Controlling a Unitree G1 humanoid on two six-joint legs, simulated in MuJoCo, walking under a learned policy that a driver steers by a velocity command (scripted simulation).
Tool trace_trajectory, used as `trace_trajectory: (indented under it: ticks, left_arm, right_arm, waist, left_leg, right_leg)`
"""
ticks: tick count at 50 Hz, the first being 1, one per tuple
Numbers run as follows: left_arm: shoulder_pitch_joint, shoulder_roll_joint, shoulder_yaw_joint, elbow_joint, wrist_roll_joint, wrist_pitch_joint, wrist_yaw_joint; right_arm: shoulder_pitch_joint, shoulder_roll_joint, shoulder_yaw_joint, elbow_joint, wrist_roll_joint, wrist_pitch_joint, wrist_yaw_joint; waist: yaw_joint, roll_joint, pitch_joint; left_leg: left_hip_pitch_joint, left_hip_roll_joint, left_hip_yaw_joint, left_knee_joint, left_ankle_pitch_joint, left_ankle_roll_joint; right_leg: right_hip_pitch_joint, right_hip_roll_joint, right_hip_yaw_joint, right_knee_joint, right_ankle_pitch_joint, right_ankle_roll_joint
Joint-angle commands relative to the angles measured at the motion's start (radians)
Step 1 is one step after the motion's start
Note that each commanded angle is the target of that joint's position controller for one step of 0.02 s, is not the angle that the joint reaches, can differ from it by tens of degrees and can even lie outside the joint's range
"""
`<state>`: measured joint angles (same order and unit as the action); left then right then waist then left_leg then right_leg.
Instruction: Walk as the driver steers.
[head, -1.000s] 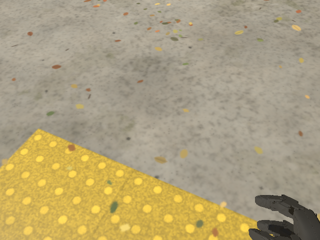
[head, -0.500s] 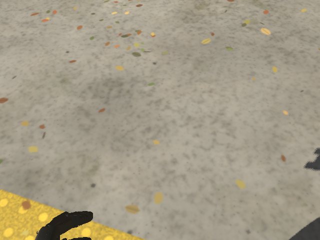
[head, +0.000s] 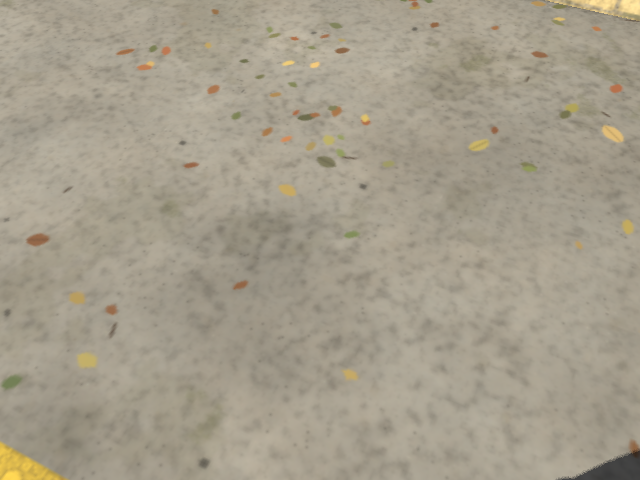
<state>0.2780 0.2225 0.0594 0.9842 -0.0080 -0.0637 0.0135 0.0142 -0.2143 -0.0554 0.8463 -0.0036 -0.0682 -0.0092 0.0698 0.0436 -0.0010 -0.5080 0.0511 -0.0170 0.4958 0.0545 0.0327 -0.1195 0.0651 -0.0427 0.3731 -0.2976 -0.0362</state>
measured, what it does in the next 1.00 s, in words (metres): steps on the spot: right foot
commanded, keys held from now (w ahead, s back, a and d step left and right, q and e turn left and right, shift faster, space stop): no key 1.00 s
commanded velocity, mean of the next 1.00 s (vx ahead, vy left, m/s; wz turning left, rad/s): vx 0.04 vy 0.00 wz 0.00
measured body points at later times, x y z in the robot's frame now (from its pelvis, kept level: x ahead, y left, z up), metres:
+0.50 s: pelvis +0.07 +0.00 +0.00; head +0.08 -0.01 +0.45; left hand +0.12 +0.25 -0.15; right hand +0.17 -0.24 -0.15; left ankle +0.13 +0.12 -0.74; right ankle +0.06 -0.13 -0.74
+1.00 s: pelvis +0.09 -0.01 +0.00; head +0.11 -0.01 +0.45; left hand +0.13 +0.23 -0.15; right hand +0.17 -0.26 -0.15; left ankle +0.13 +0.12 -0.74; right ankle +0.06 -0.13 -0.74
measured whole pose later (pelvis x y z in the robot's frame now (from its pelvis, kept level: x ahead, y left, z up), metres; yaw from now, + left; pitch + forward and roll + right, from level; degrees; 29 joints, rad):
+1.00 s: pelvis +0.09 -0.01 +0.00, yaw +0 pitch -1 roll +0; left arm 0.21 0.19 0.03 1.07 0.00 -0.01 0.04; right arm 0.13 -0.20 -0.05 1.07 0.00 0.01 -0.04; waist 0.00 0.00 0.04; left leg -0.29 0.03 0.01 0.54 -0.23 -0.02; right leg -0.18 -0.01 -0.02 0.54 -0.34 0.00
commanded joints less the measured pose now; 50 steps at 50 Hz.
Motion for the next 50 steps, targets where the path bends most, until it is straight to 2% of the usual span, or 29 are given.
trace_trajectory:
  ticks: [1,2,3,4,5,6,7,8,10,12,13,14,15,16,17,18,19,23,31,39,50]
  left_arm:
    - [0.003,0.109,0.014,-0.049,0.012,-0.012,0.010]
    - [0.124,0.029,-0.007,-0.025,0.021,-0.024,0.004]
    - [0.133,0.052,-0.009,-0.014,0.008,-0.014,0.002]
    - [0.073,0.109,0.008,-0.026,-0.013,0.003,0.002]
    - [0.010,0.116,0.014,-0.038,-0.016,0.026,0.011]
    - [-0.026,0.115,0.019,-0.043,-0.006,0.046,0.020]
    - [-0.034,0.111,0.022,-0.045,0.003,0.062,0.028]
    - [-0.026,0.092,0.018,-0.041,0.005,0.070,0.033]
    - [-0.009,0.057,0.010,-0.022,0.010,0.069,0.037]
    - [0.010,0.049,0.007,-0.002,0.012,0.068,0.034]
    - [0.009,0.050,0.006,0.003,0.019,0.070,0.030]
    - [-0.004,0.063,0.006,-0.002,0.033,0.072,0.027]
    - [-0.022,0.092,0.007,-0.015,0.041,0.074,0.027]
    - [-0.051,0.149,0.019,-0.017,0.029,0.076,0.030]
    - [-0.064,0.132,0.017,-0.011,0.019,0.071,0.029]
    - [-0.079,0.103,0.010,-0.007,0.019,0.062,0.029]
    - [-0.092,0.094,0.007,-0.003,0.021,0.054,0.028]
    - [-0.066,0.084,0.003,0.016,0.014,0.032,0.025]
    - [-0.040,0.079,-0.003,0.036,0.010,0.039,0.026]
    - [-0.033,0.068,-0.008,0.047,0.010,0.046,0.025]
    - [-0.023,0.062,-0.014,0.061,0.012,0.049,0.027]
  right_arm:
    - [0.169,-0.192,-0.049,0.003,-0.027,-0.022,-0.008]
    - [0.196,-0.203,-0.044,0.007,-0.032,-0.012,-0.014]
    - [0.233,-0.122,-0.024,0.019,-0.014,0.001,-0.010]
    - [0.215,-0.100,-0.015,0.017,-0.008,0.010,-0.005]
    - [0.157,-0.104,-0.014,0.007,-0.011,0.016,-0.006]
    - [0.093,-0.109,-0.013,-0.007,-0.013,0.020,-0.009]
    - [0.033,-0.112,-0.012,-0.019,-0.019,0.023,-0.015]
    - [-0.004,-0.112,-0.013,-0.023,-0.024,0.029,-0.017]
    - [-0.012,-0.100,-0.011,-0.014,-0.027,0.035,-0.020]
    - [0.002,-0.089,-0.006,0.003,-0.014,0.039,-0.022]
    - [0.014,-0.082,-0.003,0.012,-0.004,0.041,-0.022]
    - [0.042,-0.067,0.003,0.026,0.001,0.041,-0.022]
    - [0.061,-0.066,0.004,0.036,-0.001,0.043,-0.021]
    - [0.090,-0.076,-0.003,0.038,-0.003,0.045,-0.022]
    - [0.078,-0.085,-0.004,0.041,-0.010,0.047,-0.027]
    - [0.082,-0.084,-0.006,0.047,-0.009,0.047,-0.030]
    - [0.093,-0.076,-0.006,0.056,-0.007,0.048,-0.032]
    - [0.115,-0.069,-0.008,0.087,-0.006,0.049,-0.028]
    - [0.121,-0.079,-0.010,0.132,0.001,0.059,-0.027]
    - [0.126,-0.091,-0.009,0.167,0.003,0.069,-0.034]
    - [0.123,-0.090,-0.005,0.202,0.003,0.074,-0.037]
  waist:
    - [-0.092,-0.051,-0.195]
    - [-0.048,0.125,-0.298]
    - [-0.086,0.202,-0.372]
    - [-0.091,0.147,-0.322]
    - [-0.081,0.081,-0.248]
    - [-0.065,0.048,-0.177]
    - [-0.039,0.063,-0.148]
    - [-0.023,0.086,-0.123]
    - [-0.017,0.103,-0.120]
    - [-0.004,0.092,-0.132]
    - [-0.002,0.087,-0.124]
    - [-0.007,0.064,-0.107]
    - [-0.025,0.031,-0.064]
    - [-0.072,-0.058,-0.013]
    - [-0.066,-0.107,0.015]
    - [-0.073,-0.131,0.023]
    - [-0.080,-0.146,0.023]
    - [-0.072,-0.103,-0.002]
    - [-0.061,-0.046,-0.024]
    - [-0.063,-0.046,-0.012]
    - [-0.067,-0.051,0.015]
  left_leg:
    - [0.404,0.075,-0.075,-0.045,0.511,0.078]
    - [0.704,0.271,-0.246,0.030,0.788,0.228]
    - [0.707,0.344,-0.362,-0.030,0.634,0.309]
    - [0.616,0.310,-0.365,-0.085,0.338,0.287]
    - [0.512,0.274,-0.342,-0.126,0.112,0.245]
    - [0.381,0.251,-0.310,-0.174,-0.036,0.216]
    - [0.272,0.227,-0.279,-0.212,-0.140,0.190]
    - [0.184,0.190,-0.232,-0.236,-0.199,0.171]
    - [0.114,0.136,-0.149,-0.242,-0.227,0.158]
    - [0.106,0.118,-0.121,-0.226,-0.309,0.145]
    - [0.096,0.103,-0.112,-0.219,-0.393,0.122]
    - [0.085,0.085,-0.108,-0.215,-0.490,0.081]
    - [0.072,0.064,-0.100,-0.193,-0.552,0.041]
    - [0.094,0.013,-0.051,-0.178,-0.528,0.012]
    - [0.183,-0.015,-0.012,-0.132,-0.456,-0.005]
    - [0.237,-0.018,-0.002,-0.094,-0.389,-0.005]
    - [0.264,-0.019,0.005,-0.071,-0.339,0.001]
    - [0.293,-0.018,0.013,-0.039,-0.197,0.013]
    - [0.324,-0.011,0.014,-0.011,-0.076,0.007]
    - [0.331,-0.008,0.014,-0.004,-0.066,0.002]
    - [0.327,-0.009,0.014,-0.019,-0.115,-0.005]
  right_leg:
    - [-0.064,-0.140,0.068,0.244,0.500,-0.037]
    - [-0.322,-0.053,0.038,0.455,-0.006,0.027]
    - [-0.384,-0.049,0.077,0.593,-0.354,0.061]
    - [-0.426,-0.080,0.101,0.664,-0.391,0.068]
    - [-0.450,-0.106,0.098,0.686,-0.344,0.073]
    - [-0.435,-0.125,0.094,0.660,-0.295,0.079]
    - [-0.371,-0.146,0.100,0.610,-0.237,0.083]
    - [-0.301,-0.142,0.085,0.541,-0.200,0.084]
    - [-0.189,-0.119,0.051,0.413,-0.115,0.077]
    - [-0.096,-0.101,0.027,0.262,0.036,0.065]
    - [-0.057,-0.091,0.015,0.190,0.088,0.055]
    - [-0.036,-0.102,0.027,0.140,0.111,0.040]
    - [-0.055,-0.148,0.075,0.090,0.091,0.017]
    - [-0.154,-0.158,0.081,0.078,-0.055,-0.011]
    - [-0.265,-0.151,0.094,0.034,-0.174,-0.019]
    - [-0.301,-0.151,0.098,0.003,-0.186,-0.007]
    - [-0.305,-0.150,0.097,-0.007,-0.153,0.007]
    - [-0.240,-0.140,0.087,0.022,-0.017,0.017]
    - [-0.177,-0.121,0.064,0.065,0.131,0.010]
    - [-0.159,-0.111,0.052,0.067,0.164,0.009]
    - [-0.163,-0.103,0.044,0.046,0.109,0.013]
